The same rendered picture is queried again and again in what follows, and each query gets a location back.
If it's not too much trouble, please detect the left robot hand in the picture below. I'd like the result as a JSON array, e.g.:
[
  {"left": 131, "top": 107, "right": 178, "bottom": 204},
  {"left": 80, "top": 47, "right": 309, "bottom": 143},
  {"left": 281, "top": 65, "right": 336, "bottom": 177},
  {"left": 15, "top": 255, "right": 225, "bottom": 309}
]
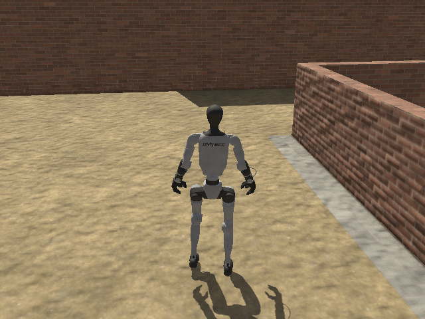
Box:
[{"left": 171, "top": 178, "right": 187, "bottom": 194}]

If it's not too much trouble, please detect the right robot forearm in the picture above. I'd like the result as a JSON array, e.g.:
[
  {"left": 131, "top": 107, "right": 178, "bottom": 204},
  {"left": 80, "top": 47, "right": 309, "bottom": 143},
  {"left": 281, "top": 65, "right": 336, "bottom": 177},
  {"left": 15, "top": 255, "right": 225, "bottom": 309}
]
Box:
[{"left": 241, "top": 160, "right": 254, "bottom": 183}]

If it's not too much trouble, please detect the left robot upper arm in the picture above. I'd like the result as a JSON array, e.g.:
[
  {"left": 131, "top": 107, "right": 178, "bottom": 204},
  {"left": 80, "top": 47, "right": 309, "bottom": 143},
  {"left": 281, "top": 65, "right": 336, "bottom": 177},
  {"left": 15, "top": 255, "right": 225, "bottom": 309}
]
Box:
[{"left": 181, "top": 133, "right": 201, "bottom": 169}]

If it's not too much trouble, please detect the right robot hand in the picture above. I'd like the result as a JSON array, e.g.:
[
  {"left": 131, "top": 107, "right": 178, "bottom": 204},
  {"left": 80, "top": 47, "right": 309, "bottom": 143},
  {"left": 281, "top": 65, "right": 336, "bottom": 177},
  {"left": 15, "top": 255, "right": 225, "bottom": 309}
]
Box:
[{"left": 241, "top": 181, "right": 256, "bottom": 195}]

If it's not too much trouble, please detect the robot right shin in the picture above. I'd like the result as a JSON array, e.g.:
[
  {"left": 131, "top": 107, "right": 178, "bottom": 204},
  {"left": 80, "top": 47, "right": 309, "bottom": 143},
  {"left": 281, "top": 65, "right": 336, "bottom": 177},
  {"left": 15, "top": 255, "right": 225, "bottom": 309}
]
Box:
[{"left": 224, "top": 222, "right": 233, "bottom": 266}]

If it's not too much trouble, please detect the left robot forearm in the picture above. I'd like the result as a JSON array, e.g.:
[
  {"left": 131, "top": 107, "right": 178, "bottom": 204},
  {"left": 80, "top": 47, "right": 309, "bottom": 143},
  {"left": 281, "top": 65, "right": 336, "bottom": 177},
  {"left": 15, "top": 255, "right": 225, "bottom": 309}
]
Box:
[{"left": 174, "top": 159, "right": 187, "bottom": 183}]

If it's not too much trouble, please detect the right robot upper arm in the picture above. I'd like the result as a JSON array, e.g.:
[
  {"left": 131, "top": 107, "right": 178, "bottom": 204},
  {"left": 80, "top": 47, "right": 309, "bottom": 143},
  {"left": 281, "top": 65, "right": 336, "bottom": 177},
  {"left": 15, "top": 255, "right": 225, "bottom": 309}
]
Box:
[{"left": 228, "top": 134, "right": 247, "bottom": 171}]

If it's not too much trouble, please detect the right robot foot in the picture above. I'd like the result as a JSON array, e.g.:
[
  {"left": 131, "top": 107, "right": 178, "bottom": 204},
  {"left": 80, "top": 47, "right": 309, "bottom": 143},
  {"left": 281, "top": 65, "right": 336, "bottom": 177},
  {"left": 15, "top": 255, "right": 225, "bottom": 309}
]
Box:
[{"left": 223, "top": 259, "right": 233, "bottom": 276}]

